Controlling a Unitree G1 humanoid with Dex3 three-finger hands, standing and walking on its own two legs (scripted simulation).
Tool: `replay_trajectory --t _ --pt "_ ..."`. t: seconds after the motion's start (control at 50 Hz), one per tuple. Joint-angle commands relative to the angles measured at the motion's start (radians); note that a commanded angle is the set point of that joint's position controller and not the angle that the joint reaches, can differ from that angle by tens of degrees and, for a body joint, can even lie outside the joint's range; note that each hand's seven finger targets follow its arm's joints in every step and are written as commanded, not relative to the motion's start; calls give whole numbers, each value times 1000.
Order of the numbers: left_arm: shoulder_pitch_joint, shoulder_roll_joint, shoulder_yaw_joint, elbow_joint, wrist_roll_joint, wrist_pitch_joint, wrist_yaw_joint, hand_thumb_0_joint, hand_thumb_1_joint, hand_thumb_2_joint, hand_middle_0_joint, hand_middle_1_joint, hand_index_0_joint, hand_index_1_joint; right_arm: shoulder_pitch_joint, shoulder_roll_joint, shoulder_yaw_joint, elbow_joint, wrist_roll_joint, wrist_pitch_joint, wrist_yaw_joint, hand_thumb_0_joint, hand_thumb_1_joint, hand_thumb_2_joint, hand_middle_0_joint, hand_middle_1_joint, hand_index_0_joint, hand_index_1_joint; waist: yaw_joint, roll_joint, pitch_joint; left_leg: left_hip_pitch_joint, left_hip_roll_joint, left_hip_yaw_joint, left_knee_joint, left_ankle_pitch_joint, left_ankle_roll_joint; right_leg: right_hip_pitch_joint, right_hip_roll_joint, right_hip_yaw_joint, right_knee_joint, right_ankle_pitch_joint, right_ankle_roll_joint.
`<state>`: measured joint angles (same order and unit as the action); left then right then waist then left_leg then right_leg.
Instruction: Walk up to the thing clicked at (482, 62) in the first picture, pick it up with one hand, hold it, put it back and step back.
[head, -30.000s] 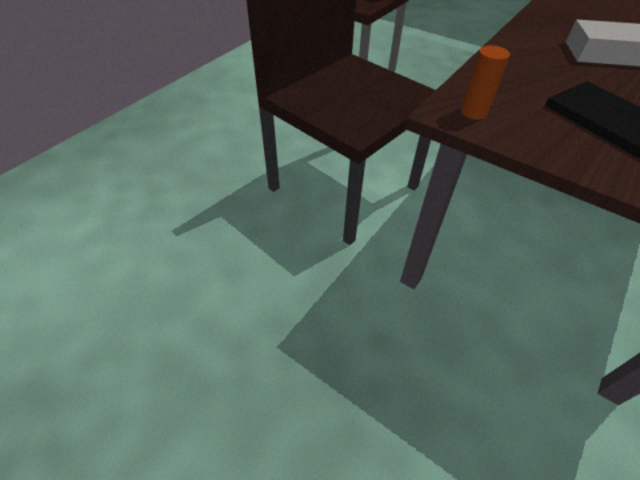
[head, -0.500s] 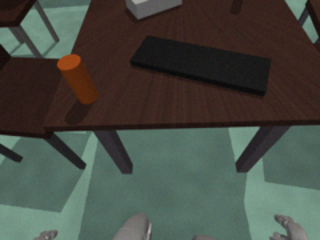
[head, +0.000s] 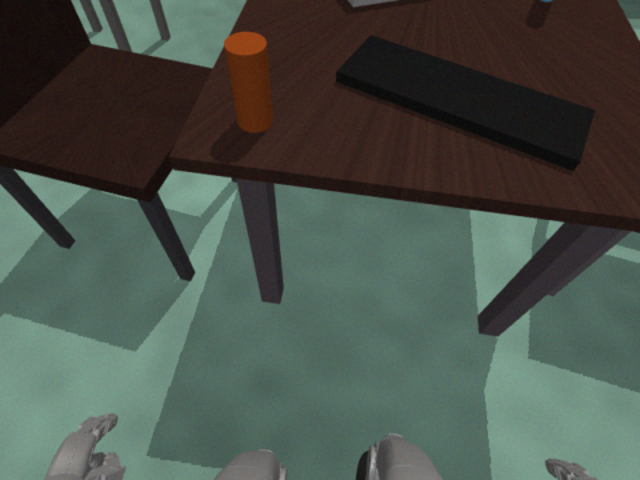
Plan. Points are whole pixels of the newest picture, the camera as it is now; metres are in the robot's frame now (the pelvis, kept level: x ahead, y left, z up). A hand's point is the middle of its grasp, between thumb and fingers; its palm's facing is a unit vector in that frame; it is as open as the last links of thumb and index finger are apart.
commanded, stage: step back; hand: left
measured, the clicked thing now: (250, 85) +0.67 +0.15 +0.06
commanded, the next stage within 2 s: none
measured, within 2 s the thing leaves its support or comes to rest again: neither
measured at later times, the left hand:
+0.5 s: hand out of the picture -0.10 +0.32 -0.13, palm faces -0.17 -0.89 -0.42, open 7.4 cm
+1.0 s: hand out of the picture -0.11 +0.31 -0.13, palm faces -0.11 -0.93 -0.35, open 7.4 cm
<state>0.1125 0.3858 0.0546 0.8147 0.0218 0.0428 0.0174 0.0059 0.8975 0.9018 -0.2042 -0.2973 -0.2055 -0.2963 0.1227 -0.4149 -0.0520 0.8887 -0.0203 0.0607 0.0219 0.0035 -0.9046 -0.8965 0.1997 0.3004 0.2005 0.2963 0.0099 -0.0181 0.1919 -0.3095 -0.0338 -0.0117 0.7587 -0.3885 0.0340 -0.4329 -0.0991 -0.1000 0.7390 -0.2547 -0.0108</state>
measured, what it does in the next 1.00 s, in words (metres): walks backwards: right foot, then left foot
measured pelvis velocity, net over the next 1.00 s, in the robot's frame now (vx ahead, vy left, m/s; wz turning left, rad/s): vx -0.29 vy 0.07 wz -0.08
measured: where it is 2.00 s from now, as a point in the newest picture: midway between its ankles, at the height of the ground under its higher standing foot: outside the picture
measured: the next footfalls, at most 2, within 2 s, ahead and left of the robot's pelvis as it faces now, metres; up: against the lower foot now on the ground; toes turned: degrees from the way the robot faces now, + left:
right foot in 0.48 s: -0.17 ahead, -0.08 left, +0.00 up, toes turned -11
left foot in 0.88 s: -0.24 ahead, +0.19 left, +0.00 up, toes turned -7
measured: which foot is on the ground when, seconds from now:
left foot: down 0.00-0.52, up 0.54-0.86, down 0.88-1.00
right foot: down 0.00-0.00, up 0.02-0.46, down 0.48-0.90, up 0.92-1.00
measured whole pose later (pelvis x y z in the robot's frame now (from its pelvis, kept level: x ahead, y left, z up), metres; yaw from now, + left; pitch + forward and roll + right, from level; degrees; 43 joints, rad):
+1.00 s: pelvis -0.29 +0.07 +0.02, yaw -5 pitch -2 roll -1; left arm 0.06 0.37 0.06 0.79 0.01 0.08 0.01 0.01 0.90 0.90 -0.20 -0.30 -0.20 -0.30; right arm 0.21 -0.36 -0.03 0.89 -0.03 0.04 0.00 0.01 -0.90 -0.90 0.20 0.30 0.20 0.30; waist -0.03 -0.03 0.16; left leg -0.28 0.00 -0.03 0.66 -0.34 0.01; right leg -0.48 0.04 0.06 1.05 -0.52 -0.02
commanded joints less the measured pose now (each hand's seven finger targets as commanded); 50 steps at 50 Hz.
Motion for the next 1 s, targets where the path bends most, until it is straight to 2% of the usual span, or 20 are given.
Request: replay_trajectory --t 0.0,0.08,0.26,0.34,0.44,0.46,0.48,0.5,0.52,0.54,0.58,0.6,0.68,0.76,0.84,0.86,0.88,0.9,0.92,0.98 --pt "-15 221 86 -68 -2 -17 39 0 900 900 -200 -300 -200 -300 20 -330 -84 -65 -22 -12 -8 0 -900 -900 200 300 200 300 -59 250 -148 -100 425 -534 -519 34 259 -93 199 233 449 -434 -13" --pt "124 221 95 15 -17 -7 27 0 900 900 -200 -300 -200 -300 -162 -217 -55 -116 -32 -20 -29 0 -900 -900 200 300 200 300 41 171 -77 -151 267 -262 -515 3 131 -101 220 291 631 -194 -5" --pt "169 197 76 -6 1 -23 11 0 900 900 -200 -300 -200 -300 -7 -187 -66 -102 0 -30 -33 0 -900 -900 200 300 200 300 -39 162 -237 301 270 -184 -431 119 173 -111 161 217 338 -182 76" --pt "250 204 69 14 -1 -13 5 0 900 900 -200 -300 -200 -300 -31 -215 -83 -123 -9 -18 -30 0 -900 -900 200 300 200 300 -22 179 -276 232 319 -175 -450 6 178 39 115 150 122 -273 48" --pt "433 189 84 96 5 -7 -9 0 900 900 -200 -300 -200 -300 -87 -227 -91 -130 -7 0 -25 0 -900 -900 200 300 200 300 44 183 -279 1 324 -153 -483 -142 102 309 103 53 -195 -147 -31" --pt "436 206 95 103 19 -9 -8 0 900 900 -200 -300 -200 -300 -94 -200 -81 -130 -3 0 -24 0 -900 -900 200 300 200 300 51 134 -260 -92 276 -120 -438 -169 43 354 97 88 -236 -143 -48" --pt "409 243 109 79 31 -10 -7 0 900 900 -200 -300 -200 -300 -81 -161 -71 -133 6 0 -21 0 -900 -900 200 300 200 300 56 -45 -199 -186 163 -30 -244 -201 -26 282 -21 320 -384 -302 -109" --pt "293 331 123 21 37 -9 -8 0 900 900 -200 -300 -200 -300 -113 -126 -68 -139 11 -2 -26 0 -900 -900 200 300 200 300 74 -327 -97 -235 -40 24 103 -152 -74 20 -244 647 -558 -499 -217" --pt "140 385 124 -44 40 -14 3 0 900 900 -200 -300 -200 -300 -115 -184 -89 -127 5 5 -42 0 -900 -900 200 300 200 300 58 -329 15 -165 -17 -139 368 -159 -76 -250 -364 733 -627 -537 -313" --pt "65 346 121 -79 37 -24 9 0 900 900 -200 -300 -200 -300 -64 -220 -98 -108 12 7 -39 0 -900 -900 200 300 200 300 14 -270 29 -117 -7 -194 469 -108 -73 -304 -335 665 -609 -484 -292" --pt "-45 249 99 -94 32 -38 18 0 900 900 -200 -300 -200 -300 74 -173 -80 -44 26 2 -34 0 -900 -900 200 300 200 300 -80 -102 -56 -147 -104 -200 512 13 -66 -109 -119 285 -447 -75 -157" --pt "-54 212 96 -92 29 -35 15 0 900 900 -200 -300 -200 -300 114 -136 -61 -35 26 -5 -40 0 -900 -900 200 300 200 300 -93 -93 -110 -168 -125 -168 510 20 -61 -4 -70 193 -398 77 -111" --pt "125 194 93 -80 32 -32 21 0 900 900 -200 -300 -200 -300 44 -128 -37 -85 16 -30 -55 0 -900 -900 200 300 200 300 34 -135 -179 -277 -67 -104 296 -78 -72 345 -106 221 -280 319 -135" --pt "152 210 99 -81 20 -13 33 0 900 900 -200 -300 -200 -300 58 -117 -31 -98 -3 -48 -60 0 -900 -900 200 300 200 300 65 -207 -261 -211 28 -45 -33 -131 -55 524 -179 257 -150 602 -174" --pt "42 224 81 -115 -3 11 19 0 900 900 -200 -300 -200 -300 194 -159 -57 -31 -4 -49 -55 0 -900 -900 200 300 200 300 -3 -118 -313 71 18 31 -353 252 -23 319 -124 207 -43 435 -106" --pt "28 197 69 -132 -5 12 14 0 900 900 -200 -300 -200 -300 188 -223 -76 -34 -10 -47 -56 0 -900 -900 200 300 200 300 -5 20 -317 133 155 -167 -335 375 35 164 -59 184 22 224 -62" --pt "12 159 60 -139 -19 11 11 0 900 900 -200 -300 -200 -300 151 -299 -86 -53 -16 -44 -53 0 -900 -900 200 300 200 300 2 200 -284 150 331 -399 -355 504 141 5 99 88 168 -94 -15" --pt "-77 197 82 -146 -14 10 24 0 900 900 -200 -300 -200 -300 104 -373 -92 -76 -12 -43 -47 0 -900 -900 200 300 200 300 -65 298 -248 3 450 -530 -399 578 291 13 153 169 368 -421 3" --pt "-81 214 82 -134 -9 11 24 0 900 900 -200 -300 -200 -300 61 -338 -90 -75 -15 -51 -55 0 -900 -900 200 300 200 300 -43 246 -201 -34 462 -512 -394 585 294 22 120 263 440 -391 -1" --pt "11 187 76 -80 -25 11 12 0 900 900 -200 -300 -200 -300 -21 -226 -51 -107 -24 -48 -62 0 -900 -900 200 300 200 300 23 149 -190 33 285 -195 -291 684 197 -47 187 268 545 -273 -15"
